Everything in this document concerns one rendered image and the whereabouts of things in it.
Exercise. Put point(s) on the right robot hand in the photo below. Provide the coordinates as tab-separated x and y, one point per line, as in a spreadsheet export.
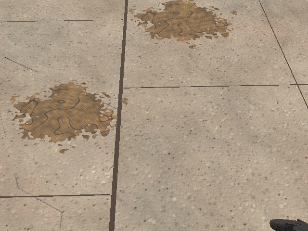
279	224

